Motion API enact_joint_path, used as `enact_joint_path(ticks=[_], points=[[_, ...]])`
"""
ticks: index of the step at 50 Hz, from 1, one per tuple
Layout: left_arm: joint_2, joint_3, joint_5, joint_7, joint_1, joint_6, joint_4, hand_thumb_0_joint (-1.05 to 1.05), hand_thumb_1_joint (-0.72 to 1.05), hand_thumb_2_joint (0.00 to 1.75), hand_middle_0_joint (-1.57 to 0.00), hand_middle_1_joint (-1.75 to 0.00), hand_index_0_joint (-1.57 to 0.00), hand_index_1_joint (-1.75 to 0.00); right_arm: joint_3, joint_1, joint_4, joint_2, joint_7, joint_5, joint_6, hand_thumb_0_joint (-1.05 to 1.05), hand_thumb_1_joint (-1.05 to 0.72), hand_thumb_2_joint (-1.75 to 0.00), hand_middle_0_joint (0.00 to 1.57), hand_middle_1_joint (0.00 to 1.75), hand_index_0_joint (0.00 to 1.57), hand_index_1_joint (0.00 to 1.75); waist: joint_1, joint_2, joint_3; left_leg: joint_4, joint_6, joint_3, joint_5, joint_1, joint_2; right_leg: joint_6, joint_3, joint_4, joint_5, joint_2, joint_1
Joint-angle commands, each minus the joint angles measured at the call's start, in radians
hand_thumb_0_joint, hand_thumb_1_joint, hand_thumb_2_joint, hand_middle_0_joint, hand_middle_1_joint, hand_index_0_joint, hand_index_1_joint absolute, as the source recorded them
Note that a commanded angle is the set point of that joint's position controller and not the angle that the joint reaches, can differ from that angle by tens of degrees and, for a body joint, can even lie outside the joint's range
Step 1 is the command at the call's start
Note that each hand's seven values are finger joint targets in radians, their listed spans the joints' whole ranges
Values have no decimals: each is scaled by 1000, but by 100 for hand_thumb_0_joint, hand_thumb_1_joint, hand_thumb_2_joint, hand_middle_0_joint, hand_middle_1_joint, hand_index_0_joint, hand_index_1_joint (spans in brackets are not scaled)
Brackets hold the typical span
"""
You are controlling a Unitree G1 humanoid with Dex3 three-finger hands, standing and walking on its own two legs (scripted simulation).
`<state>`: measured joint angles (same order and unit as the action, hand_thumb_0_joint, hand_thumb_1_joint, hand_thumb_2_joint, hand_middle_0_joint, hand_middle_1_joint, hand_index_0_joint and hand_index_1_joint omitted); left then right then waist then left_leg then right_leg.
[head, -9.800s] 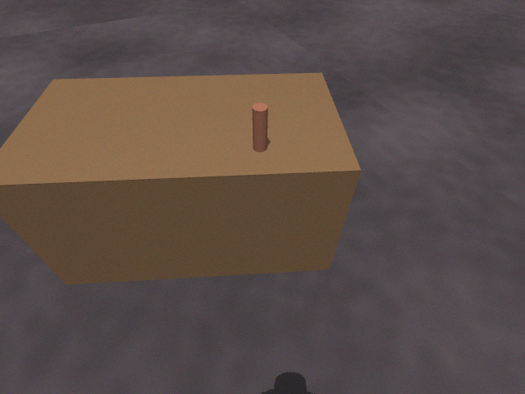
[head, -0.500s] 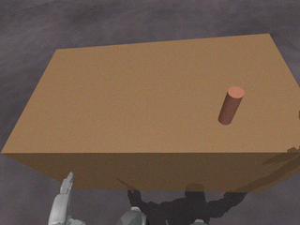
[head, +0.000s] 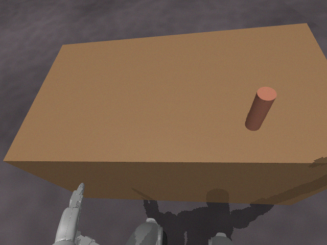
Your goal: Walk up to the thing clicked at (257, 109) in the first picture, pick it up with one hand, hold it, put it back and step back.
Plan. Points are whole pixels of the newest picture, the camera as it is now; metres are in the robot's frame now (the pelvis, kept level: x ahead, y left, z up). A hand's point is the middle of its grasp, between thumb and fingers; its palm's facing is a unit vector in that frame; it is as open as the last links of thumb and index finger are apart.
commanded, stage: go down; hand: right
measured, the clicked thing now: (258, 110) +0.49 -0.20 -0.03
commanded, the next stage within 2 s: approach in 0.76 s
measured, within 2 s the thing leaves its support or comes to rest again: neither
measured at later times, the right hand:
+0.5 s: hand out of the picture +0.40 -0.39 +0.09, palm faces +0.21 +0.98 +0.02, open 17.5 cm
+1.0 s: hand out of the picture +0.40 -0.38 +0.09, palm faces +0.19 +0.98 +0.02, open 17.6 cm
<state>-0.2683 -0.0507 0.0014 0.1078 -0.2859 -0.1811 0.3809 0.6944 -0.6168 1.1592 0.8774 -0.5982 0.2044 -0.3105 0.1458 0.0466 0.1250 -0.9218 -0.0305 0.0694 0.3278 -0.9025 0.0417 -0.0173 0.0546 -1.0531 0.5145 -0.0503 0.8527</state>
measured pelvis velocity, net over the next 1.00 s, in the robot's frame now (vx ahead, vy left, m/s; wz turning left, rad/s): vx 0.00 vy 0.00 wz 0.00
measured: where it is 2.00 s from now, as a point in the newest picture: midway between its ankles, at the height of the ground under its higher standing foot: outside the picture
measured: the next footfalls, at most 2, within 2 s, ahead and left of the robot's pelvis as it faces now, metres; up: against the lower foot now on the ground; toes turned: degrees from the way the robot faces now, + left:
none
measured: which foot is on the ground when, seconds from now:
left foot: down 0.00-1.00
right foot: down 0.00-1.00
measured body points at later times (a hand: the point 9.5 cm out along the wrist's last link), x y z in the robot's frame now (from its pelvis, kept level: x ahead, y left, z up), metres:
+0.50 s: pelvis +0.00 +0.00 +0.00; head +0.10 -0.05 +0.44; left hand +0.16 +0.26 -0.03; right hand +0.38 -0.44 +0.10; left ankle +0.06 +0.15 -0.67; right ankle -0.01 -0.12 -0.67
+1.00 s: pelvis +0.00 +0.00 +0.00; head +0.09 -0.05 +0.44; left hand +0.16 +0.26 -0.02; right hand +0.38 -0.43 +0.09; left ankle +0.06 +0.15 -0.67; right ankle -0.01 -0.12 -0.67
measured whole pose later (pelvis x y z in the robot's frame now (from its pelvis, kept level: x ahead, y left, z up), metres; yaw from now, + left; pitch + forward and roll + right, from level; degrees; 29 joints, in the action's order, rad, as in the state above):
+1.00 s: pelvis +0.00 +0.00 +0.00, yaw +0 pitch +18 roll +3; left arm -0.29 -0.03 0.00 0.09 -0.32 -0.17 0.31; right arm 0.66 -0.61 1.18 0.86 -0.60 0.21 -0.29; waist 0.14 0.03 0.13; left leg -0.93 -0.03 0.06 0.33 -0.90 0.04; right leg -0.01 0.05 -1.06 0.52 -0.05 0.85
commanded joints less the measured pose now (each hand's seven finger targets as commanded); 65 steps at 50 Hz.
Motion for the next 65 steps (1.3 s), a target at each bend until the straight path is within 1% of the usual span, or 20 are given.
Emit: enact_joint_path(ticks=[1, 4, 6, 8, 12, 15, 18, 23, 28, 32, 36, 39, 41, 42, 44, 47, 51, 55, 57, 65], points=[[-205, 99, 2, 16, 1, -49, -196, 0, -56, 6, -5, -5, -5, -5, 46, -256, -193, 395, -4, 28, -55, 0, 55, -5, 6, 5, 6, 5, -35, -253, 424, 64, 54, -24, -156, 261, -43, 12, 7, 164, -378, 36, -215], [-217, 114, 2, 17, -41, -44, -171, 0, -56, 6, -5, -5, -5, -5, 55, -250, -203, 405, -7, 34, -49, 0, 54, -5, 6, 5, 6, 5, -34, -271, 442, 57, 51, -24, -215, 289, -41, 11, 2, 147, -453, 42, -225], [-174, 78, 4, 11, -55, -36, -139, 0, -56, 6, -5, -5, -5, -5, 69, -273, -228, 421, -8, 38, -51, 0, 56, -5, 5, 5, 6, 5, -40, -285, 425, 50, 53, -23, -222, 259, -44, 7, 8, 138, -503, 37, -220], [-208, 109, 1, 11, -24, -35, -167, 0, -56, 6, -5, -5, -5, -5, 84, -273, -249, 439, -1, 33, -54, 0, 55, -5, 6, 5, 6, 5, -42, -296, 442, 44, 57, -21, -222, 245, -45, 3, 12, 134, -549, 31, -249], [-148, 61, 1, 2, -7, -30, -146, 0, -56, 6, -5, -5, -5, -5, 50, -302, -243, 397, 5, 21, -61, 0, 53, -6, 6, 5, 6, 5, -40, -290, 370, 49, 57, -27, -194, 249, -44, 8, 4, 144, -461, 37, -191], [-213, 110, 1, 12, -2, -35, -225, 0, -56, 6, -5, -5, -5, -5, 42, -278, -219, 385, -1, 21, -49, 0, 55, -6, 5, 6, 6, 6, -23, -270, 412, 52, 57, -19, -194, 237, -50, 4, 13, 148, -495, 25, -245], [-192, 95, 4, 1, -85, -24, -156, 0, -56, 5, -5, -5, -5, -5, 40, -204, -173, 366, -11, 30, -31, 0, 56, -6, 5, 6, 5, 6, -31, -254, 368, 56, 54, -19, -219, 255, -46, 8, 7, 143, -513, 35, -221], [-197, 102, 7, -5, -34, -31, -222, 0, -56, 5, -5, -5, -5, -5, 67, -259, -184, 398, -11, 35, -46, 0, 58, -6, 4, 6, 5, 6, -16, -222, 369, 49, 54, -22, -191, 240, -43, 14, 10, 135, -450, 31, -191], [-158, 73, 0, -10, -69, -31, -174, 0, -55, 5, -5, -5, -5, -5, 61, -278, -224, 416, -6, 16, -62, 0, 60, -6, 4, 6, 5, 6, -38, -302, 380, 48, 57, -31, -159, 238, -40, 12, -2, 147, -386, 39, -188], [-213, 108, -1, 1, -37, -32, -209, 0, -54, 4, -5, -5, -5, -5, 66, -330, -270, 450, 3, 14, -52, 0, 59, -6, 4, 6, 5, 6, -27, -316, 444, 52, 56, -33, -174, 264, -38, 11, -2, 148, -393, 41, -224], [-197, 100, 3, 2, -1, -32, -166, 0, -55, 5, -5, -5, -5, -5, 43, -319, -211, 413, 10, 22, -39, 0, 58, -6, 5, 6, 5, 6, -28, -284, 347, 69, 55, -28, -119, 231, -40, 15, 5, 165, -318, 37, -173], [-187, 83, 2, 3, 0, -29, -197, 0, -55, 5, -5, -5, -5, -5, 29, -318, -215, 409, 15, 2, -32, 0, 59, -6, 5, 6, 5, 6, -40, -299, 376, 62, 61, -17, -124, 235, -47, 5, 12, 178, -370, 33, -202], [-221, 119, 1, 5, -37, -25, -179, 0, -55, 5, -5, -5, -5, -5, 11, -232, -117, 354, 6, 10, -17, 0, 57, -6, 5, 6, 5, 6, -26, -260, 342, 64, 59, -6, -127, 221, -53, 0, 23, 182, -407, 24, -213], [-194, 89, 3, 1, -19, -29, -211, 0, -55, 4, -5, -5, -5, -5, 0, -241, -141, 333, 3, 17, -17, 0, 57, -6, 5, 6, 6, 6, -28, -241, 335, 71, 56, -6, -125, 228, -53, 7, 18, 178, -385, 29, -194], [-214, 106, 3, 0, -22, -32, -221, 0, -56, 4, -6, -5, -6, -5, 24, -254, -157, 370, 2, 17, -22, 0, 56, -6, 4, 5, 5, 5, -30, -242, 378, 65, 57, -14, -148, 253, -48, 9, 12, 173, -384, 32, -197], [-224, 133, 3, -3, -51, -34, -193, 0, -56, 4, -6, -5, -6, -5, 3, -261, -164, 321, 0, 36, -33, 0, 55, -7, 4, 5, 5, 5, -13, -227, 324, 58, 56, -10, -110, 203, -52, 7, 21, 179, -343, 26, -181], [-148, 76, 1, -14, -24, -49, -186, 0, -56, 4, -6, -5, -6, -6, -55, -302, -161, 225, 14, 31, -71, 0, 55, -6, 4, 5, 5, 5, 1, -207, 269, 44, 53, -25, -64, 145, -46, 18, 7, 156, -230, 33, -108], [-183, 102, -13, -14, 17, -69, -315, 0, -55, 4, -6, -5, -6, -6, -100, -347, -188, 147, 35, 21, -110, 0, 56, -6, 4, 5, 5, 5, 39, -189, 409, 10, 48, -37, -127, 170, -41, 21, 3, 104, -283, 35, -131], [-202, 134, -21, -13, -67, -61, -255, 0, -55, 4, -6, -5, -6, -5, -107, -324, -140, 131, 45, 18, -122, 0, 54, -6, 4, 5, 5, 5, 50, -213, 401, -19, 45, -36, -170, 150, -42, 15, 0, 70, -359, 37, -123], [-207, 199, -44, -46, -90, -44, -386, 0, -53, 3, -6, -5, -6, -5, -42, -401, -246, 175, 185, -35, -224, 0, 54, -6, 4, 5, 5, 5, 52, -300, 493, -113, 57, -31, -178, 51, -50, -2, 8, -23, -461, 27, -121]])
